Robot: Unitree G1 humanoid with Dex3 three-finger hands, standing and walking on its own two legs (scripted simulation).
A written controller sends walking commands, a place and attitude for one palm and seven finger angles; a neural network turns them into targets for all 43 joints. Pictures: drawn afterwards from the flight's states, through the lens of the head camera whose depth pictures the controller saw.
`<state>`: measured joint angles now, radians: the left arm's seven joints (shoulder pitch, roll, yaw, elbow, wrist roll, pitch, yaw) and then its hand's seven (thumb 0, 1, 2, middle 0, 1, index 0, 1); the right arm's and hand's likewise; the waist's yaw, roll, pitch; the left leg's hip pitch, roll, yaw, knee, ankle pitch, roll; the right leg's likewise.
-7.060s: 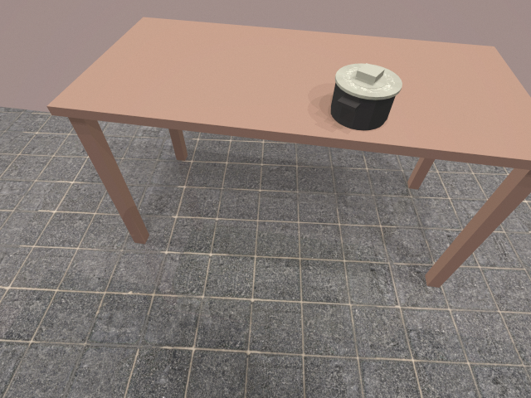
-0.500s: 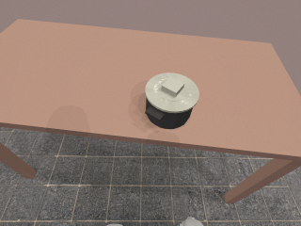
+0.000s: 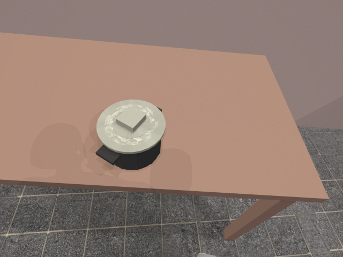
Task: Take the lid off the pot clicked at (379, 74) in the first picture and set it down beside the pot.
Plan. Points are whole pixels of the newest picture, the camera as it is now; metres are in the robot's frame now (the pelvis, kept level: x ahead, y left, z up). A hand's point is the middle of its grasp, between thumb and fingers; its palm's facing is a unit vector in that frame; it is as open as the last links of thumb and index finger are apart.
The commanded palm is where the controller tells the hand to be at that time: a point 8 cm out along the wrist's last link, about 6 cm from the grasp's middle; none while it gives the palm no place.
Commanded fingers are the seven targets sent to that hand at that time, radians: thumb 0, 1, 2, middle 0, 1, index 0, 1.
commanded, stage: shuffle to correct the standing spot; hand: left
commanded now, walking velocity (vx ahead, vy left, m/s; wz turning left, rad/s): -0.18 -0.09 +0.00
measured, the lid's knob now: (131, 118) +0.41 +0.13 +0.08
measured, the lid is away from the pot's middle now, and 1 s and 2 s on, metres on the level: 0.00 0.00 0.00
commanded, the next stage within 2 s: come to a stop and stand still in 0.42 s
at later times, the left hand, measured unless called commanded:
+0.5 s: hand out of the picture +0.04 +0.13 -0.19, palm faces +0.06 -0.98 -0.17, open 7.3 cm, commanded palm none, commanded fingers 0.00 0.90 0.90 -0.20 -0.30 -0.20 -0.30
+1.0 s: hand out of the picture -0.17 +0.13 -0.18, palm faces +0.04 -0.99 -0.15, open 7.4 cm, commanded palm none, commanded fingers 0.00 0.90 0.90 -0.20 -0.30 -0.20 -0.30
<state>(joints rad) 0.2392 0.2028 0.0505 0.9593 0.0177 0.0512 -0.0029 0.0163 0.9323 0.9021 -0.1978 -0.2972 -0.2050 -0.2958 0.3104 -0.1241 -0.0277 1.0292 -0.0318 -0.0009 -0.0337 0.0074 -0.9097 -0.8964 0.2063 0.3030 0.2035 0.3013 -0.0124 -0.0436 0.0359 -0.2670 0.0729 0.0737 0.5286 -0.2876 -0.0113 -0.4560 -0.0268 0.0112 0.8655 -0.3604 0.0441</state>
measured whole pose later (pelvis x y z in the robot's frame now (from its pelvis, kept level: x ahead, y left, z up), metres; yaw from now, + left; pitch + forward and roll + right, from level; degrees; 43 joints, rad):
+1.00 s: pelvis -0.08 -0.03 +0.00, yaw -2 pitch -2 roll -1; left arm 0.48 0.13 0.01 1.15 0.02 0.00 0.04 0.01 0.91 0.90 -0.20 -0.30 -0.20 -0.30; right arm 0.33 -0.17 -0.04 1.10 -0.01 0.00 -0.02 0.00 -0.94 -0.90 0.20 0.30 0.20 0.30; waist 0.00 -0.01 -0.02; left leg -0.29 -0.02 0.06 0.55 -0.22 0.06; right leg -0.03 0.00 -0.02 0.43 -0.37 0.01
